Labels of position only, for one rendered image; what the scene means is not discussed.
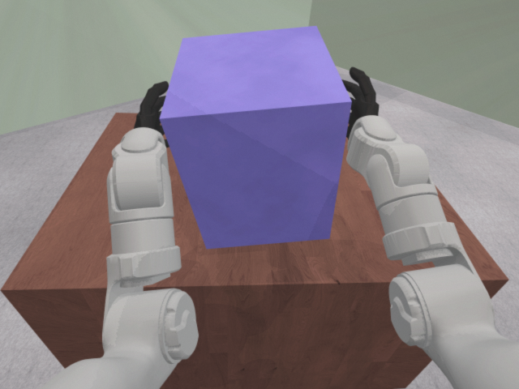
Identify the robot left hand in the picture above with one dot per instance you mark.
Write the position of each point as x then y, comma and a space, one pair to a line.
149, 114

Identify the left robot upper arm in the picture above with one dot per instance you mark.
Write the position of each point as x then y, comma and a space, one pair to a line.
146, 335

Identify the robot right hand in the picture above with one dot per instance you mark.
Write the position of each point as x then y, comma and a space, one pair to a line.
364, 103

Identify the robot right forearm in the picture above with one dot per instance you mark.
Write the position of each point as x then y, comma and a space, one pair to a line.
398, 174

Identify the pedestal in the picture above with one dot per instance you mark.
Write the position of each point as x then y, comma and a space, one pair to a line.
292, 315

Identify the carton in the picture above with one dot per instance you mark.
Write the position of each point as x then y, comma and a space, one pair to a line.
256, 123

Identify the robot left forearm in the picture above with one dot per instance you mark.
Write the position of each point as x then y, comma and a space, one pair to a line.
140, 207

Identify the right robot upper arm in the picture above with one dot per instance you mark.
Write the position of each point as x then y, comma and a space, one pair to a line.
446, 312

